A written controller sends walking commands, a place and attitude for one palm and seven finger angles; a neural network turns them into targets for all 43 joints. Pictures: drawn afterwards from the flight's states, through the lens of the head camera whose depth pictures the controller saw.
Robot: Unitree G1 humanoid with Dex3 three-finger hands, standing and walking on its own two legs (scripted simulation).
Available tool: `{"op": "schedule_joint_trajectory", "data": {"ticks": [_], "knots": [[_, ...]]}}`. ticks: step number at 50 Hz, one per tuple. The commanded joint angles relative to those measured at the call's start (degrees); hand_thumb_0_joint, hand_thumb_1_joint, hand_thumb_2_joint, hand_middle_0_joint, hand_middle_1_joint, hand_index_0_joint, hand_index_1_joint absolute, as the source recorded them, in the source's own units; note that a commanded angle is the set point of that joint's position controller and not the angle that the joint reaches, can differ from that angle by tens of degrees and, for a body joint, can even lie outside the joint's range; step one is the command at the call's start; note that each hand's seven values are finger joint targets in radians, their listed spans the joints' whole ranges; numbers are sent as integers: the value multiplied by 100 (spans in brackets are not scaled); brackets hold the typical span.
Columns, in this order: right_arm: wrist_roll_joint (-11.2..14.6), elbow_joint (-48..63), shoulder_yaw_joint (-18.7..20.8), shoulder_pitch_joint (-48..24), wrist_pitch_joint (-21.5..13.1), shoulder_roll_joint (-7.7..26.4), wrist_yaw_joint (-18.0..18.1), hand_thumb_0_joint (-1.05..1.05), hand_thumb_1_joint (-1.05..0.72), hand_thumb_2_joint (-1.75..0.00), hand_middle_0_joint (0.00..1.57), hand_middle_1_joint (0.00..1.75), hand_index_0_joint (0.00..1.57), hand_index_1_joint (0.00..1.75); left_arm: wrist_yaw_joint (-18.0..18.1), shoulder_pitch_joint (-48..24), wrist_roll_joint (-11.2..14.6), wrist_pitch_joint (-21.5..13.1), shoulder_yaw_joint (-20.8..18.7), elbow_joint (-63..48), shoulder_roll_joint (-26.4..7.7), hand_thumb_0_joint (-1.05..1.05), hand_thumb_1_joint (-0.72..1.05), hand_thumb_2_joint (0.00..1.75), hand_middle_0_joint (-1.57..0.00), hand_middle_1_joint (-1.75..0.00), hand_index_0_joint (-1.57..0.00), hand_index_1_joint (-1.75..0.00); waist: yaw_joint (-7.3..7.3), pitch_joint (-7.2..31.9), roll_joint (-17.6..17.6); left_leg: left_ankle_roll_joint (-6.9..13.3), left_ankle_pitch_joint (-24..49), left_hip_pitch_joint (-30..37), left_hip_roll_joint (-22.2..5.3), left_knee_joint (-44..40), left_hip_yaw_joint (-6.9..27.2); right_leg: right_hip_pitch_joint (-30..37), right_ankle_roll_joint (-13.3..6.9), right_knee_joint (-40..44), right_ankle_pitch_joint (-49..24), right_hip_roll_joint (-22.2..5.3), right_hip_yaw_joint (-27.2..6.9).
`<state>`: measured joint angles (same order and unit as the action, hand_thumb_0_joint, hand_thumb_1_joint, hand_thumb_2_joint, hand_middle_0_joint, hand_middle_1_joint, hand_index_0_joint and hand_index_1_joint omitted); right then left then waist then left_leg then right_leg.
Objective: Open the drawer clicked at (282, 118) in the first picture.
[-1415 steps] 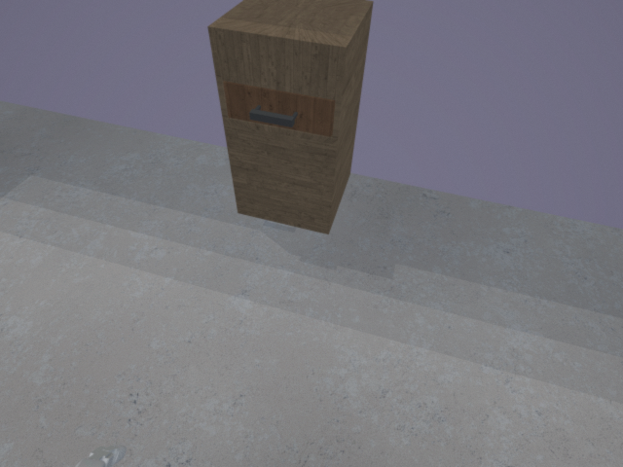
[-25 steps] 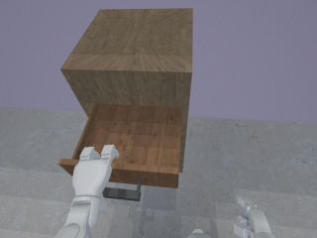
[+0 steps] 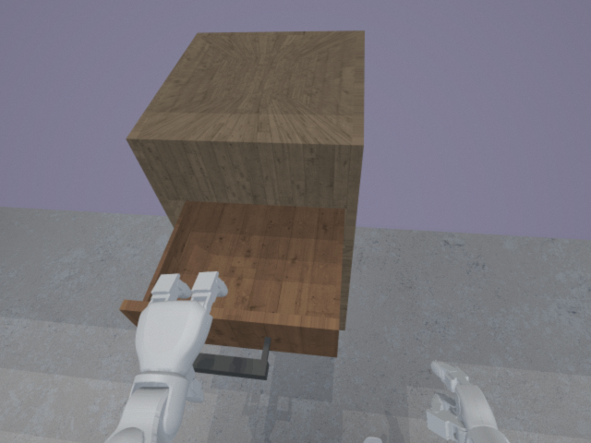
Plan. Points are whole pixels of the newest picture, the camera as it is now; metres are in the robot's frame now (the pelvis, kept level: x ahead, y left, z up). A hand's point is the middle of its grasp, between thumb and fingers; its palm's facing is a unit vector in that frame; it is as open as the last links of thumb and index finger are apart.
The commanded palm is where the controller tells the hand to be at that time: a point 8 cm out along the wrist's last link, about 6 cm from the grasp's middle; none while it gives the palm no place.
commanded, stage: draw the hand back to the body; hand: left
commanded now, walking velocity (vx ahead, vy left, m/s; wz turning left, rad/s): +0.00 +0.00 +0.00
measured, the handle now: (228, 352) +0.29 +0.17 -0.16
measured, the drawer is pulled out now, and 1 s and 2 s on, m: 0.26 0.26 0.26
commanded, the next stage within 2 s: step back with the hand held close in 1.46 s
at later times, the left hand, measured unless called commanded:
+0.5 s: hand (134, 342) +0.21 +0.22 +0.07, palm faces +0.10 -0.24 -0.97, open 13.9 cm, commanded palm +0.18 +0.23 +0.13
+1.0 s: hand (68, 315) +0.20 +0.23 +0.17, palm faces +0.37 -0.84 -0.40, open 11.0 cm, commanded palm +0.15 +0.28 +0.20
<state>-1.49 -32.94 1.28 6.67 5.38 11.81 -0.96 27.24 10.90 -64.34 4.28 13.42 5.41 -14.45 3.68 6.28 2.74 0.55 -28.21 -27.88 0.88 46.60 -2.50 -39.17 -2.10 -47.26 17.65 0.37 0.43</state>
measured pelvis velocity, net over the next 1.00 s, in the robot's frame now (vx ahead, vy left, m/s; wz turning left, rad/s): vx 0.03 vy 0.00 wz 0.06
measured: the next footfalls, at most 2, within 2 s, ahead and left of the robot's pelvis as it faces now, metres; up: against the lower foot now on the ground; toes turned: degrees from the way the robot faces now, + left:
none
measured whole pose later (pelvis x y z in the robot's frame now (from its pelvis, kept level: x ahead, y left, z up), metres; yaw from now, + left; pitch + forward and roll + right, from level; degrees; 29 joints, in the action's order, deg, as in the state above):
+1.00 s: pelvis +0.03 +0.00 +0.04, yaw +3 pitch -2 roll -1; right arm 0.1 -35.6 -1.4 12.2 -11.0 12.0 4.8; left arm 7.2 31.8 0.9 -8.1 -11.3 -26.4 -17.3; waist 2.9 -1.9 3.7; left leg 0.6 -20.6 -3.3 0.4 25.8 1.8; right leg -12.7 -1.4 -26.5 12.1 0.5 4.3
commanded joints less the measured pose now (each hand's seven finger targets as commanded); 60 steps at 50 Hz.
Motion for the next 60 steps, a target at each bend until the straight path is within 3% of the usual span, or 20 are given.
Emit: {"op": "schedule_joint_trajectory", "data": {"ticks": [1,3,5,8,17,23,24,25,26,27,29,30,32,35,38,41,49,54,58,60], "knots": [[76,947,166,-710,-298,579,39,0,-90,-90,20,30,20,30,168,-25,188,97,-710,-1486,-760,0,-50,30,-30,-120,-30,-120,85,1228,-467,-5,1940,-238,114,-926,128,2214,-54,699,-1308,77,-262],[106,933,134,-776,-261,601,51,0,-90,-90,20,30,20,30,41,-82,207,202,-711,-1360,-762,0,-50,30,-30,-120,-30,-120,39,777,-822,32,1504,-424,118,-1072,112,2150,-17,891,-832,73,-290],[138,970,128,-876,-228,656,63,0,-90,-90,20,30,20,30,-151,-310,244,300,-661,-1515,-802,0,-50,30,-30,-120,-30,-120,13,603,-771,67,1308,-334,113,-1211,67,2176,-11,1116,-516,42,-372],[106,1013,118,-854,-255,630,85,0,-90,-90,20,30,20,30,-414,-187,329,240,-656,-2044,-922,0,-50,30,-30,-120,-30,-120,112,925,-458,97,1488,6,128,-1295,58,2494,-5,1133,-647,4,-353],[33,919,83,-821,-357,606,148,0,-90,-90,20,30,20,30,-644,95,437,-376,-1361,-2566,-1505,0,-50,30,-30,-120,-30,-120,191,541,-175,82,1401,247,122,-1539,115,2572,-29,1462,-461,-4,-490],[55,944,91,-831,-384,631,136,0,-90,-90,20,30,20,30,-762,584,639,-370,-1602,-2875,-1622,0,-50,30,-30,-120,-30,-120,260,657,-312,67,1810,453,96,-1666,107,2875,10,1511,-1007,-19,-454],[326,1288,60,-275,-714,324,287,0,-90,-90,20,30,20,30,-1292,619,4891,-364,-1097,-2821,311,0,-47,32,-30,-118,-30,-118,-387,428,-838,226,1651,1210,-184,-1741,243,3464,124,1515,-1010,16,88],[333,1308,14,-378,-1004,483,410,0,-90,-90,20,30,20,30,-1538,740,5326,-512,-1361,-2998,-207,0,-43,33,-29,-115,-29,-115,-237,489,-884,194,1636,1309,-197,-1833,247,3462,153,1587,-939,25,55],[347,1277,-25,-409,-1166,444,475,0,-90,-90,20,30,20,30,-1617,715,5407,-634,-1568,-3264,-500,0,-40,34,-29,-113,-29,-113,-181,397,-816,220,1601,1309,-189,-1838,195,3433,191,1620,-835,-31,36],[281,1236,-78,-328,-1193,503,621,0,-90,-90,20,30,20,30,-1628,1002,5837,-793,-2125,-3536,-946,0,-36,36,-29,-111,-29,-111,-117,333,-827,204,1754,1346,-190,-1942,185,3557,209,1800,-921,-92,49],[216,1172,-191,-313,-1401,458,733,0,-90,-90,20,30,20,30,-1679,961,6100,-1000,-2321,-3925,-1067,0,-29,39,-29,-107,-29,-107,-85,146,-543,153,2007,1373,-149,-2092,177,3665,227,1918,-1155,-221,65],[209,1106,-224,-297,-1483,471,753,0,-90,-90,20,30,20,30,-1688,1000,6198,-1049,-2490,-3972,-1152,0,-26,40,-28,-104,-28,-104,-90,-132,-2,97,2062,1366,-136,-2157,205,3520,177,1989,-1120,-238,102],[168,979,-255,-146,-1634,428,745,0,-90,-90,20,30,20,30,-1743,1083,6310,-1130,-2457,-4008,-989,0,-18,43,-28,-100,-28,-100,-127,-427,403,36,2215,1399,-154,-2285,198,3459,149,2090,-1226,-248,180],[151,870,-233,-90,-1792,456,700,0,-90,-90,20,30,20,30,-1837,1226,6415,-1226,-2551,-3966,-940,0,-8,48,-27,-93,-27,-93,-155,-753,398,-9,2331,1383,-187,-2393,246,3428,126,2245,-1293,-224,226],[141,835,-183,-85,-1871,459,655,0,-90,-90,20,30,20,30,-1918,1490,6515,-1356,-2646,-3985,-876,0,2,52,-26,-86,-26,-86,-120,-566,-121,11,2373,1405,-223,-2470,270,3622,150,2262,-1314,-215,246],[149,792,-128,-117,-1940,484,622,0,-90,-90,20,30,20,30,-1962,1664,6556,-1479,-2756,-4108,-876,0,13,57,-25,-80,-25,-80,-111,-312,-183,15,2436,1495,-235,-2500,256,3740,159,2283,-1377,-229,240],[172,683,-53,-156,-2055,484,631,0,-90,-90,20,30,20,30,-1877,1807,6565,-1680,-3308,-4629,-1213,0,41,69,-24,-62,-24,-62,-68,49,41,-21,2825,1616,-236,-2500,263,3943,142,2236,-1770,-251,249],[216,634,-31,-229,-2043,457,653,0,-90,-90,20,30,20,30,-1849,1820,6615,-1705,-3587,-4553,-1292,0,58,76,-22,-50,-22,-50,-66,-209,-75,-24,2608,1543,-259,-2553,277,3805,145,2306,-1608,-241,248],[238,640,-38,-257,-2045,447,634,0,-90,-90,20,30,20,30,-1861,1759,6652,-1760,-3779,-4687,-1363,0,73,82,-21,-41,-21,-41,-44,-234,84,-59,2715,1543,-272,-2567,315,3777,132,2283,-1613,-236,273],[251,611,-23,-313,-2060,486,612,0,-90,-90,20,30,20,30,-1908,1850,6629,-1733,-3611,-4557,-1164,0,80,86,-21,-37,-21,-37,-73,-351,223,-68,2872,1550,-288,-2540,294,3674,127,2305,-1709,-229,262]]}}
